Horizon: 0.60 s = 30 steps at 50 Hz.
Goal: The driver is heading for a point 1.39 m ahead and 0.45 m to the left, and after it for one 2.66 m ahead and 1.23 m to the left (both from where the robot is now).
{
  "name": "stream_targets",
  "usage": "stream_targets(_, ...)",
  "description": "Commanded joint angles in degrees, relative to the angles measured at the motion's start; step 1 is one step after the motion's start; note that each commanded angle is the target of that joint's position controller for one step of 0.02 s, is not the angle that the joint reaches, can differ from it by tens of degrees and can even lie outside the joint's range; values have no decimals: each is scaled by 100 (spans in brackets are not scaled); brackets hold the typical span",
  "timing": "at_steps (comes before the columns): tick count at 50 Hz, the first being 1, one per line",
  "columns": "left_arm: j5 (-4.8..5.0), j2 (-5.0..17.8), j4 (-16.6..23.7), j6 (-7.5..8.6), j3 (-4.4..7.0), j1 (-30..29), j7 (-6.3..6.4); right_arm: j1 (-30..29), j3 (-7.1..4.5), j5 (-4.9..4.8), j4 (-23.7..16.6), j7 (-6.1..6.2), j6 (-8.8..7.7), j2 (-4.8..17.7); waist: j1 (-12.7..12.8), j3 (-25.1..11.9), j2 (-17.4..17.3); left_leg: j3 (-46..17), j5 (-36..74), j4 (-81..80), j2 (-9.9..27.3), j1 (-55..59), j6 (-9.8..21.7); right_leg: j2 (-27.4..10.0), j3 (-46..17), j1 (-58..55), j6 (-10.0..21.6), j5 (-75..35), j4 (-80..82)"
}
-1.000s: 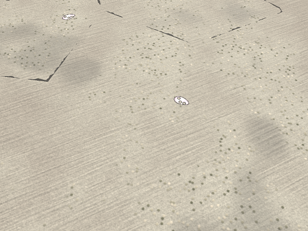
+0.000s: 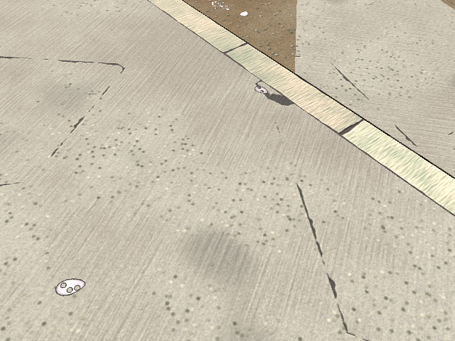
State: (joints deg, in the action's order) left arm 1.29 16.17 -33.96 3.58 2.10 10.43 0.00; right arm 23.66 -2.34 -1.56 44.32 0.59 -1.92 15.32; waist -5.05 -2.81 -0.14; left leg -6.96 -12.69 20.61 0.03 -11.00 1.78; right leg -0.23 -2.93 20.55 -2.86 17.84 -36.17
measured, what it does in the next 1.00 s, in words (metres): walks ahead, turning left: right foot, then left foot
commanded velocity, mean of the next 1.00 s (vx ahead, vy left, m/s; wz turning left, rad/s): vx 0.93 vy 0.00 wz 0.55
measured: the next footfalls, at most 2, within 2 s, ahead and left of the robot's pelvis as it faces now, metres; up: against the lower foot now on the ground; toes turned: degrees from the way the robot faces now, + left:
right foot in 0.06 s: +0.05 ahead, -0.15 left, +0.00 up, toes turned +4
left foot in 0.50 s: +0.40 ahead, +0.20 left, +0.00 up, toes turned +28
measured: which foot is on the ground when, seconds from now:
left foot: down 0.00-0.06, up 0.08-0.48, down 0.50-1.00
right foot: up 0.00-0.04, down 0.06-0.50, up 0.52-0.96, down 0.98-1.00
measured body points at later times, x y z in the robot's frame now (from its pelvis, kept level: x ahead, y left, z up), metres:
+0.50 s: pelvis +0.26 +0.07 -0.06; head +0.29 +0.09 +0.38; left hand +0.12 +0.33 -0.19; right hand +0.56 -0.07 -0.12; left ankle +0.37 +0.19 -0.75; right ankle +0.02 -0.16 -0.72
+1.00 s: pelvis +0.66 +0.30 -0.05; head +0.68 +0.32 +0.40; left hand +0.72 +0.62 -0.11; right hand +0.81 +0.06 -0.17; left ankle +0.38 +0.19 -0.71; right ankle +0.82 +0.33 -0.75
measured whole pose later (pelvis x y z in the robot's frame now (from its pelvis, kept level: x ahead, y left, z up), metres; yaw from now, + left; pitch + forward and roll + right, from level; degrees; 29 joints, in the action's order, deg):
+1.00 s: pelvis +0.66 +0.30 -0.05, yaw +34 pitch +1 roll -1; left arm 2.7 15.8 -34.3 6.8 1.1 3.3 -3.0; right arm 23.6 -2.1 3.1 48.5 1.1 -2.8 17.2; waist -2.5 2.3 -0.7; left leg -2.8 -24.7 34.2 -5.4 9.6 5.5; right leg 4.8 5.1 31.7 7.1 1.2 -31.3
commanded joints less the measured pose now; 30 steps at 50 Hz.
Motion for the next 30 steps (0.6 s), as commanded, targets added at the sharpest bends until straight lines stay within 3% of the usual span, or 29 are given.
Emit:
stream_targets(1, 108, 487, 319, 285, 175, -25, 8, -768, -255, -107, -599, -2, -62, 1063, 643, 512, -841, -1561, -1312, -635, 776, -1089, 909, 149, 230, -1159, 161, -833, 1568)
stream_targets(2, 118, 584, 204, 287, 225, 258, 45, -809, -201, -102, -665, -21, -72, 867, 796, 334, -676, -1463, -1330, -293, 592, -1588, 726, -15, 232, -2003, 232, -970, 1687)
stream_targets(3, 115, 759, 22, 274, 306, 1046, 108, -1061, -104, -81, -805, -59, -137, 511, 1203, -49, -418, -1162, -1564, 691, 293, -2638, 411, -613, -237, -3377, 363, -678, 1552)
stream_targets(4, -39, 986, -49, 212, 328, 1805, 147, -989, 71, -20, -945, -107, -224, -124, 1381, -728, 654, -455, -1909, 2777, -170, -3403, 116, -1785, -1486, -4321, 582, 278, 1470)
stream_targets(5, -157, 1450, -124, 168, 488, 1610, 68, -990, 33, -232, -1283, -116, -332, 113, 1147, -422, 1707, -90, -1580, 3691, 134, -4744, 47, -2761, -3091, -3887, 1275, 2164, 2036)
stream_targets(6, -129, 1067, -64, 219, 409, 1369, 38, -1177, -41, -255, -1234, -110, -312, 481, 1174, 10, 1207, -54, -1205, 4501, 483, -5108, 5, -2502, -2955, -3648, 1323, 2552, 2193)
stream_targets(7, -122, 803, -116, 246, 325, 1267, 26, -1235, -93, -175, -1184, -136, -263, 563, 1121, 317, 1080, -13, -781, 4968, 488, -5398, -1, -2229, -2397, -3494, 1186, 2049, 2228)
stream_targets(8, -149, 648, -105, 248, 268, 1130, 13, -1108, -103, -96, -1067, -157, -198, 531, 995, 331, 878, 60, -514, 5321, 625, -5260, -32, -2016, -1864, -3237, 1106, 1471, 2274)
stream_targets(9, -159, 523, -170, 231, 232, 963, 3, -1137, -98, -82, -1075, -200, -146, 480, 867, 616, 738, 26, -262, 5381, 732, -5221, -71, -1872, -1393, -2861, 1071, 867, 2390)
stream_targets(14, -250, 470, -473, 291, 215, 711, 54, -1459, -63, -88, -1190, -242, 13, 342, 596, 1179, 559, 220, 853, 5206, 769, -4601, -296, -1396, 482, -1713, 905, -839, 2947)
stream_targets(18, -178, 721, -762, 284, 281, 929, 78, -2222, 22, -61, -1399, -434, -26, 235, 774, 1455, 216, 926, 1525, 3426, 702, -3748, 63, -1313, 1413, -1767, 710, -1571, 3232)
stream_targets(19, -167, 851, -818, 253, 308, 959, 79, -2368, 43, -77, -1450, -496, -48, 191, 771, 1484, 183, 1122, 1474, 2988, 605, -3466, 218, -1357, 1587, -1911, 682, -2226, 3192)
stream_targets(20, -177, 1035, -847, 216, 343, 942, 78, -2392, 17, -97, -1487, -527, -60, 254, 679, 1378, 296, 1394, 1309, 2719, 381, -3033, 379, -1392, 1723, -2091, 660, -3740, 2957)
stream_targets(22, -168, 1430, -879, 76, 429, 939, 102, -1970, -146, -177, -1493, -509, -23, 617, 224, 782, 853, 1796, 613, 2742, -152, -2229, 642, -1551, 1799, -2757, 644, -7268, 1850)
stream_targets(23, -148, 1601, -823, 5, 474, 796, 99, -1165, -298, -217, -1349, -491, 28, 932, -265, 284, 1079, 1846, 216, 2788, -371, -1263, 790, -1624, 1811, -2722, 658, -8237, 727)
stream_targets(24, -83, 1685, -708, 4, 502, 614, 87, 106, -541, -194, -1021, -445, 104, 1423, -881, -395, 1029, 1694, 217, 2474, -542, 582, 1017, -1567, 1704, -2040, 638, -8233, -752)
stream_targets(25, -78, 1315, -656, 113, 392, 681, 107, 992, -721, -199, -643, -326, 217, 1756, -1108, -620, 330, 889, 334, 2037, -402, 2625, 1155, -1047, 1557, -348, 376, -4894, -2748)
stream_targets(26, -133, 238, -200, 341, 71, 1264, 46, 345, -738, -118, -808, -257, 165, 2237, 73, -886, -1968, -2616, -1375, 868, 995, 3906, 2315, 308, 898, 2154, 56, 1136, -5386)
stream_targets(27, -21, 666, 1, 642, 35, 830, 17, 435, -591, 6, -1062, -289, 4, 1746, -306, -2038, -1181, -4501, -3176, -238, 1453, 4088, 2470, 220, -652, 2538, 322, 911, -5596)
stream_targets(28, 161, 920, 237, 741, 95, -2, 28, 511, -523, 77, -983, -292, -124, 1435, -399, -1076, -553, -4304, -3051, -686, 1406, 3292, 2045, 23, -658, 2798, 484, 534, -5240)
stream_targets(29, 148, 791, 288, 768, 54, -121, 67, 324, -494, 102, -904, -319, -242, 1404, -13, -298, 227, -3888, -2423, -770, 1296, 2208, 1874, -175, -600, 2636, 539, 289, -4672)
stream_targets(30, -19, 715, 160, 730, 49, -39, 99, -136, -430, 118, -949, -314, -300, 1205, 324, 22, 535, -3231, -1698, -659, 1054, 1298, 1757, -412, -630, 2193, 527, 106, -4185)
Over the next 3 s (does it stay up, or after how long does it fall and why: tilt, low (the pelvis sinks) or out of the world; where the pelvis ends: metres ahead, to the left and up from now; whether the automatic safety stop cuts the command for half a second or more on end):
stays up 1.60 0.60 -0.01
